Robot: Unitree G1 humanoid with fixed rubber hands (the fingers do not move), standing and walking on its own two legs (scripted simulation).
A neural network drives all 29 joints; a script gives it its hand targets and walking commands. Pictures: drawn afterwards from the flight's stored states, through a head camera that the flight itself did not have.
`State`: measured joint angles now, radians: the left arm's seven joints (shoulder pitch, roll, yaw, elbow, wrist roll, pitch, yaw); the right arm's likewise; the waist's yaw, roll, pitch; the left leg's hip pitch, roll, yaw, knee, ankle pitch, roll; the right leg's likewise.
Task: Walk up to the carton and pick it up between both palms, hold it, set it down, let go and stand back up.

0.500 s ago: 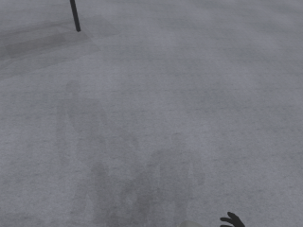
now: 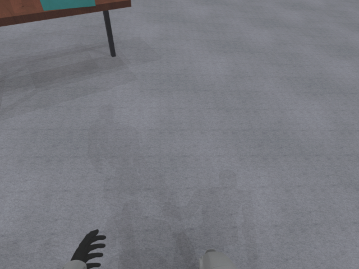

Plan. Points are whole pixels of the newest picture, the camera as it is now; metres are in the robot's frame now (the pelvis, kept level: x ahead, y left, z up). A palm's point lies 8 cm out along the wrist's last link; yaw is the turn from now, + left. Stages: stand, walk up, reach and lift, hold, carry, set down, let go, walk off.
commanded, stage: walk up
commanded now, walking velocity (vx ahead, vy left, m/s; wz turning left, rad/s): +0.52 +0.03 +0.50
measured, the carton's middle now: out of the picture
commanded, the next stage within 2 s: none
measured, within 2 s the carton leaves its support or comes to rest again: neither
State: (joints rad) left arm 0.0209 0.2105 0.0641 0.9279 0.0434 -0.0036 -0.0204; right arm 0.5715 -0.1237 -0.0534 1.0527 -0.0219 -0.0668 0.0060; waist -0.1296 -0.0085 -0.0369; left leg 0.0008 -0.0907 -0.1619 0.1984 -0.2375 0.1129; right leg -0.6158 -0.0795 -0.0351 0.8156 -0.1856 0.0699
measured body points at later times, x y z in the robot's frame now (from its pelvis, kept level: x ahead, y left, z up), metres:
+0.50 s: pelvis +0.25 -0.04 +0.00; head +0.26 -0.08 +0.45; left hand +0.10 +0.20 -0.12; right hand +0.42 -0.28 -0.14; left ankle +0.30 +0.17 -0.64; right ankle +0.22 -0.16 -0.75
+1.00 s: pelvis +0.46 +0.14 +0.00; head +0.48 +0.16 +0.45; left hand +0.49 +0.43 -0.14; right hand +0.51 -0.12 -0.14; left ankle +0.43 +0.18 -0.75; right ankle +0.51 -0.03 -0.65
